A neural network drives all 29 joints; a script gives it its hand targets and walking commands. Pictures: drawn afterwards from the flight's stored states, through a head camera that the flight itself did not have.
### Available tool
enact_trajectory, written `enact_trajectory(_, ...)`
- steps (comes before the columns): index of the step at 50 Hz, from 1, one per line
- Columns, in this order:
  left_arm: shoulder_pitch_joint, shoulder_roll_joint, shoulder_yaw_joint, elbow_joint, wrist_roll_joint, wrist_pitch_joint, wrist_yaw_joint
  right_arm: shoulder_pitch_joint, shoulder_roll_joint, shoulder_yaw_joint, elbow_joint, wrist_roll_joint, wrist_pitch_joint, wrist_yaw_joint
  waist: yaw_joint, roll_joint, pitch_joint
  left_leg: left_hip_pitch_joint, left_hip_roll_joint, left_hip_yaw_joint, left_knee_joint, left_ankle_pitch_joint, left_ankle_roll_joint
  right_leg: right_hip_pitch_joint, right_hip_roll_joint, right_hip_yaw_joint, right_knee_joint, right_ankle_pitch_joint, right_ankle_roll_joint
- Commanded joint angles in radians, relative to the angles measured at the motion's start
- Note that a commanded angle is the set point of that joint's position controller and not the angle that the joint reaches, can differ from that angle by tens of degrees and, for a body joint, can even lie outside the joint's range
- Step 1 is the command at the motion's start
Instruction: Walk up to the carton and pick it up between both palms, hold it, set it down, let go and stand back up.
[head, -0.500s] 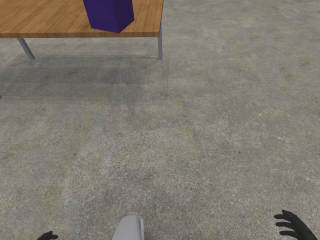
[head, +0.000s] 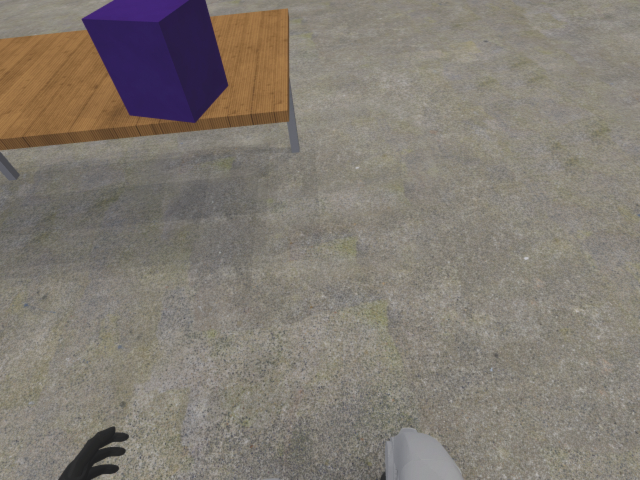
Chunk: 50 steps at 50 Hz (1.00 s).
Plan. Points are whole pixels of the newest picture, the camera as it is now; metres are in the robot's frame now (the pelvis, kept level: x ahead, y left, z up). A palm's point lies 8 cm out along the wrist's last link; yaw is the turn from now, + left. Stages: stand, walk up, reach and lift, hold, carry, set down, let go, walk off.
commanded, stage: walk up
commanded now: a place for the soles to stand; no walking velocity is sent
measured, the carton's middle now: (164, 56) +1.10 +0.40 +0.05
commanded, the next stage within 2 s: none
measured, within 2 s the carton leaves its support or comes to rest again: neither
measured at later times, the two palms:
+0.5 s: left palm out of the picture +0.21 +0.47 -0.07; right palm (423, 275) +0.42 -0.15 -0.06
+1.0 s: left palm (35, 253) +0.50 +0.52 -0.02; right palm (391, 228) +0.56 -0.13 -0.10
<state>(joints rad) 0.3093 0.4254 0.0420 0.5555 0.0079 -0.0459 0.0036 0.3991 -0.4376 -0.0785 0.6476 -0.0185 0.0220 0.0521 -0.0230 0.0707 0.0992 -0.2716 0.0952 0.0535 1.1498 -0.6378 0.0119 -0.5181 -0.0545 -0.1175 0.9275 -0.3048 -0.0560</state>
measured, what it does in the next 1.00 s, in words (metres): walks ahead: left foot, then right foot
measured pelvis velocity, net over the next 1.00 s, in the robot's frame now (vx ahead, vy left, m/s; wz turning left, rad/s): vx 0.43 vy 0.18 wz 0.10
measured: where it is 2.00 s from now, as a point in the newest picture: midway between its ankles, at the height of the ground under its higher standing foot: (227, 338)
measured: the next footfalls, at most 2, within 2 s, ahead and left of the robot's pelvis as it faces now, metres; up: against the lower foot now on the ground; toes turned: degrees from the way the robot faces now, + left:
left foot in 0.40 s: +0.34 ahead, +0.28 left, +0.00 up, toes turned +15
right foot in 0.78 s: +0.54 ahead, +0.05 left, +0.00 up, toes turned -2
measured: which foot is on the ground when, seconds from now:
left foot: up 0.00-0.38, down 0.40-0.80, up 0.82-1.00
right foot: down 0.00-0.42, up 0.44-0.76, down 0.78-1.00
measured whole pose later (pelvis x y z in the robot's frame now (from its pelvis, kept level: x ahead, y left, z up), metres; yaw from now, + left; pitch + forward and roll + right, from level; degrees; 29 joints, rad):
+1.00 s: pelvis +0.43 +0.18 +0.00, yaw +6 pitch -6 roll -2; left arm 0.33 0.44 0.03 0.59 0.03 -0.05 0.07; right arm 0.32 -0.48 -0.10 0.59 -0.03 0.07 0.06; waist -0.02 0.14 0.14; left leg -0.53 0.07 -0.03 1.33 -0.55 0.01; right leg -0.41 -0.08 -0.11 0.95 -0.43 -0.01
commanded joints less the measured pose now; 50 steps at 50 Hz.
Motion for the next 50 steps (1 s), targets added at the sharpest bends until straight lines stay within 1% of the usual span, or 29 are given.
enact_trajectory(1,0.173,0.366,0.137,-0.045,0.013,-0.034,0.082,-0.149,-0.250,-0.093,-0.219,0.013,-0.021,-0.005,0.105,-0.083,-0.055,-0.622,-0.016,-0.205,0.327,0.088,0.013,0.466,-0.403,0.818,-0.665,-0.607,-0.203)
enact_trajectory(3,0.089,0.329,0.117,-0.036,0.018,-0.037,0.070,-0.090,-0.214,-0.090,-0.182,0.003,-0.018,-0.003,0.045,-0.158,-0.014,-0.524,0.021,-0.187,0.224,0.129,0.011,0.287,-0.347,0.606,-0.617,-0.509,-0.165)
enact_trajectory(4,0.056,0.316,0.111,-0.043,0.018,-0.037,0.064,-0.083,-0.221,-0.092,-0.170,0.003,-0.013,0.003,0.037,-0.199,-0.007,-0.485,0.019,-0.188,0.197,0.132,-0.001,0.238,-0.341,0.537,-0.639,-0.565,-0.178)
enact_trajectory(8,0.047,0.328,0.115,-0.051,0.027,-0.056,0.056,-0.109,-0.214,-0.092,-0.193,0.000,0.008,0.023,0.044,-0.277,0.050,-0.502,0.034,-0.168,0.105,0.265,-0.016,0.170,-0.360,0.426,-0.673,-0.587,-0.193)
enact_trajectory(12,0.067,0.332,0.118,-0.061,0.035,-0.061,0.056,-0.183,-0.188,-0.091,-0.221,0.004,0.001,0.043,0.055,-0.258,0.092,-0.491,0.065,-0.107,-0.073,0.359,-0.012,0.189,-0.359,0.306,-0.646,-0.478,-0.178)
enact_trajectory(15,0.065,0.350,0.119,-0.077,0.033,-0.054,0.056,-0.245,-0.174,-0.088,-0.233,0.016,-0.007,0.058,0.062,-0.280,0.078,-0.302,0.040,-0.011,-0.239,0.354,0.011,0.143,-0.329,0.152,-0.618,-0.382,-0.149)
enact_trajectory(18,0.057,0.352,0.113,-0.082,0.030,-0.041,0.052,-0.181,-0.171,-0.091,-0.202,0.015,-0.018,0.052,0.009,-0.267,0.052,-0.056,-0.015,0.052,-0.356,0.333,0.040,0.105,-0.330,0.054,-0.472,-0.077,-0.114)
enact_trajectory(19,0.065,0.332,0.105,-0.076,0.022,-0.032,0.045,-0.075,-0.199,-0.107,-0.158,0.010,-0.030,0.042,-0.045,-0.156,-0.025,0.126,-0.076,0.081,-0.436,0.341,0.051,0.092,-0.282,-0.014,-0.237,0.089,-0.089)
enact_trajectory(20,0.129,0.276,0.084,-0.068,0.012,-0.029,0.032,0.048,-0.257,-0.127,-0.101,0.005,-0.042,0.023,-0.100,0.005,-0.149,0.327,-0.088,-0.001,-0.471,0.298,0.088,0.037,-0.208,-0.060,0.111,0.176,-0.039)
enact_trajectory(21,0.145,0.211,0.061,-0.110,-0.024,-0.037,0.020,0.099,-0.371,-0.153,-0.109,-0.002,-0.046,-0.003,-0.151,0.274,-0.256,0.446,0.185,-0.501,-0.646,0.149,0.196,-0.160,-0.079,-0.104,0.461,0.004,0.044)
enact_trajectory(22,0.045,0.284,0.086,-0.159,-0.050,-0.023,0.035,0.124,-0.398,-0.153,-0.125,0.018,-0.041,-0.010,-0.179,0.218,-0.286,0.420,0.338,-0.863,-0.880,0.113,0.307,-0.244,0.044,0.131,0.503,-0.323,0.022)
enact_trajectory(23,-0.042,0.286,0.090,-0.174,-0.045,-0.015,0.042,0.068,-0.402,-0.154,-0.137,0.028,-0.036,-0.019,-0.154,0.042,-0.190,0.359,0.360,-0.800,-0.885,0.041,0.327,-0.315,0.015,0.234,0.597,-0.304,0.004)
enact_trajectory(24,-0.023,0.279,0.095,-0.140,-0.042,-0.020,0.038,0.045,-0.389,-0.140,-0.148,0.022,-0.031,-0.033,-0.123,-0.012,-0.152,0.339,0.320,-0.636,-0.843,0.083,0.290,-0.345,-0.009,0.259,0.613,-0.255,-0.003)
enact_trajectory(25,0.034,0.269,0.095,-0.101,-0.042,-0.016,0.040,0.016,-0.372,-0.129,-0.144,0.012,-0.030,-0.045,-0.081,0.044,-0.130,0.277,0.304,-0.542,-0.807,0.079,0.245,-0.324,-0.036,0.260,0.551,-0.219,-0.006)
enact_trajectory(27,0.121,0.261,0.097,-0.053,-0.035,-0.001,0.042,-0.073,-0.305,-0.103,-0.144,0.001,-0.045,-0.045,-0.023,0.137,-0.064,0.102,0.286,-0.411,-0.795,0.129,0.243,-0.208,-0.050,0.254,0.452,-0.182,0.010)
enact_trajectory(29,0.125,0.251,0.099,-0.036,-0.023,0.011,0.031,-0.114,-0.264,-0.087,-0.167,-0.007,-0.054,-0.038,-0.013,0.175,-0.047,0.007,0.281,-0.332,-0.818,0.055,0.258,-0.151,-0.051,0.208,0.391,-0.152,0.027)
enact_trajectory(31,0.070,0.237,0.093,-0.043,-0.015,0.015,0.020,-0.107,-0.249,-0.081,-0.160,-0.007,-0.064,-0.037,-0.021,0.154,0.017,0.000,0.292,-0.311,-0.832,0.057,0.254,-0.179,-0.066,0.198,0.252,-0.112,0.033)
enact_trajectory(34,-0.002,0.210,0.083,-0.064,-0.020,0.001,0.009,-0.126,-0.258,-0.084,-0.180,-0.014,-0.070,-0.031,-0.016,0.169,0.028,-0.051,0.290,-0.195,-0.785,0.287,0.225,-0.048,-0.079,0.136,0.015,-0.070,0.019)
enact_trajectory(36,0.056,0.214,0.092,-0.030,-0.021,-0.008,0.008,-0.196,-0.230,-0.075,-0.196,-0.009,-0.059,-0.021,0.050,0.138,0.006,-0.204,0.242,-0.095,-0.701,0.188,0.174,0.206,-0.037,0.057,-0.112,0.079,0.005)
enact_trajectory(37,0.124,0.232,0.106,-0.002,-0.014,-0.009,0.013,-0.217,-0.211,-0.067,-0.200,-0.010,-0.048,-0.018,0.093,0.080,-0.017,-0.288,0.214,-0.055,-0.610,0.097,0.145,0.364,0.001,0.019,-0.176,0.127,-0.002)
enact_trajectory(38,0.196,0.266,0.128,0.025,-0.003,-0.010,0.026,-0.174,-0.177,-0.051,-0.191,-0.012,-0.041,-0.013,0.130,-0.049,-0.078,-0.353,0.166,-0.018,-0.431,0.116,0.116,0.519,0.055,0.024,-0.164,0.061,0.002)
enact_trajectory(39,0.257,0.312,0.146,0.038,-0.003,-0.008,0.042,-0.134,-0.150,-0.040,-0.184,-0.012,-0.039,-0.003,0.176,-0.214,-0.142,-0.441,0.098,0.048,-0.162,0.159,0.079,0.622,-0.001,0.160,-0.248,-0.116,-0.030)
enact_trajectory(40,0.290,0.427,0.170,-0.004,0.006,-0.007,0.064,-0.112,-0.150,-0.046,-0.226,0.010,-0.031,-0.001,0.190,-0.393,-0.223,-0.493,-0.055,0.060,0.157,-0.011,0.017,0.560,-0.325,0.860,-0.593,-0.546,-0.180)
enact_trajectory(41,0.231,0.404,0.156,-0.042,0.007,-0.011,0.080,-0.147,-0.265,-0.088,-0.252,0.003,-0.007,-0.004,0.170,-0.233,-0.171,-0.511,-0.038,-0.101,0.228,-0.062,0.002,0.471,-0.451,1.165,-0.761,-0.738,-0.294)
enact_trajectory(42,0.184,0.387,0.145,-0.053,-0.001,-0.021,0.095,-0.189,-0.307,-0.103,-0.255,0.003,0.005,-0.002,0.142,-0.122,-0.117,-0.546,-0.017,-0.149,0.298,0.002,-0.002,0.447,-0.440,1.053,-0.742,-0.759,-0.278)
enact_trajectory(43,0.161,0.380,0.136,-0.039,0.011,-0.025,0.104,-0.184,-0.286,-0.097,-0.250,0.008,0.007,0.001,0.119,-0.085,-0.067,-0.573,-0.004,-0.165,0.296,0.049,0.001,0.445,-0.401,0.917,-0.671,-0.625,-0.250)
enact_trajectory(45,0.099,0.371,0.128,-0.026,0.023,-0.030,0.096,-0.125,-0.228,-0.091,-0.215,-0.004,0.005,-0.003,0.067,-0.150,-0.039,-0.529,0.028,-0.158,0.246,0.056,0.011,0.348,-0.340,0.701,-0.559,-0.388,-0.207)
enact_trajectory(46,0.070,0.352,0.120,-0.027,0.026,-0.028,0.090,-0.102,-0.229,-0.092,-0.200,-0.007,0.006,-0.004,0.057,-0.190,-0.043,-0.498,0.035,-0.164,0.216,0.060,-0.001,0.314,-0.328,0.619,-0.549,-0.394,-0.205)
enact_trajectory(50,0.047,0.344,0.117,-0.050,0.032,-0.036,0.091,-0.138,-0.212,-0.086,-0.223,-0.011,0.022,0.012,0.051,-0.261,0.006,-0.492,0.065,-0.146,0.139,0.154,-0.010,0.216,-0.333,0.502,-0.537,-0.355,-0.215)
